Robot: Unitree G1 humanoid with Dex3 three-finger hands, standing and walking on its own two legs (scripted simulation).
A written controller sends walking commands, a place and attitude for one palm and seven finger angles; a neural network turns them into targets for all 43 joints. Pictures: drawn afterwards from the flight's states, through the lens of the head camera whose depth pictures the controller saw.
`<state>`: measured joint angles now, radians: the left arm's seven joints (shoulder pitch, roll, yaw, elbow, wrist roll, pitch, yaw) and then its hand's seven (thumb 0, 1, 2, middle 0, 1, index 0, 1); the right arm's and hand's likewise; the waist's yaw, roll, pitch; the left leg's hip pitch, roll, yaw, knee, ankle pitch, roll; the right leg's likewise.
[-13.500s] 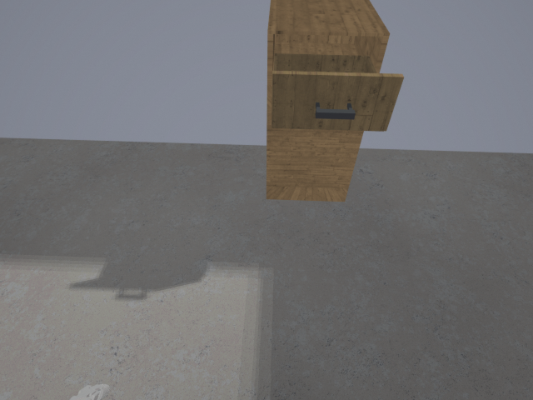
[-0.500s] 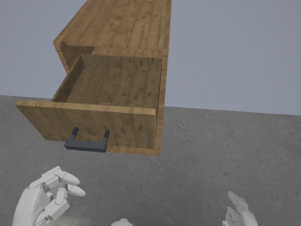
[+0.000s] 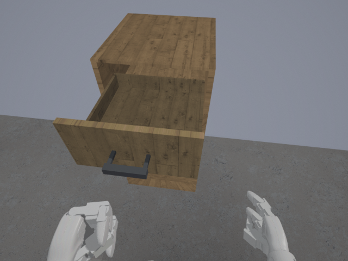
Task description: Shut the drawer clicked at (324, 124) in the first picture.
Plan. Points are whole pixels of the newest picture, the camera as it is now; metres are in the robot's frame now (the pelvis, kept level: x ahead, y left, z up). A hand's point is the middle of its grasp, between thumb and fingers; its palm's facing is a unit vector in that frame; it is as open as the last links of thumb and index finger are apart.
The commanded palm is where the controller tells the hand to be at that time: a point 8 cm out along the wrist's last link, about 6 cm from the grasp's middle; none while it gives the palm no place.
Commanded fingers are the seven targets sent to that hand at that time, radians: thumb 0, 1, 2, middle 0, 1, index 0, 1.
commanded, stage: raise the hand and make a fist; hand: left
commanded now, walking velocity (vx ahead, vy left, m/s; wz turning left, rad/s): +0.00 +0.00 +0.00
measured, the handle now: (127, 163) +0.35 +0.15 +0.02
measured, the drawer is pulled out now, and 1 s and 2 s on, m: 0.29 0.29 0.29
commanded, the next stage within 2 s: bring the fist close to the handle in 0.54 s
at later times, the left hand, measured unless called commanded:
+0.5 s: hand (114, 230) +0.15 +0.12 +0.12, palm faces +0.00 -1.00 -0.06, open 3.3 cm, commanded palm +0.11 +0.17 +0.13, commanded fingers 0.00 0.90 0.90 -1.40 -1.60 -1.40 -1.60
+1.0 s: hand (126, 226) +0.17 +0.11 +0.09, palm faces -0.04 -1.00 -0.05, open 3.2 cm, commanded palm +0.15 +0.17 +0.09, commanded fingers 0.00 0.90 0.90 -1.40 -1.60 -1.40 -1.60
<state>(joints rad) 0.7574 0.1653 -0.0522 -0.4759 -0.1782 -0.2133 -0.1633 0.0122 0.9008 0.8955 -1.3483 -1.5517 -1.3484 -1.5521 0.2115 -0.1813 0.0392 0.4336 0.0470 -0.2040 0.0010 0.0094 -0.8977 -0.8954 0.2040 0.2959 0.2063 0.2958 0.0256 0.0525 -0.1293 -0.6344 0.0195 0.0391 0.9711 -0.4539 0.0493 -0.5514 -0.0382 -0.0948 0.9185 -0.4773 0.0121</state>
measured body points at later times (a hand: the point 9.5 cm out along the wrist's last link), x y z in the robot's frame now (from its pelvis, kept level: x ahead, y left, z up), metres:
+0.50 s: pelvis +0.00 -0.02 +0.00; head +0.01 -0.03 +0.45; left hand +0.15 +0.17 +0.13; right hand +0.19 -0.24 -0.05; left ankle +0.02 +0.08 -0.69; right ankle -0.01 -0.13 -0.69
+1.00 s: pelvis +0.01 -0.04 +0.00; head +0.04 -0.06 +0.45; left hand +0.17 +0.16 +0.09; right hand +0.21 -0.27 -0.06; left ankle +0.02 +0.08 -0.69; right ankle -0.01 -0.13 -0.69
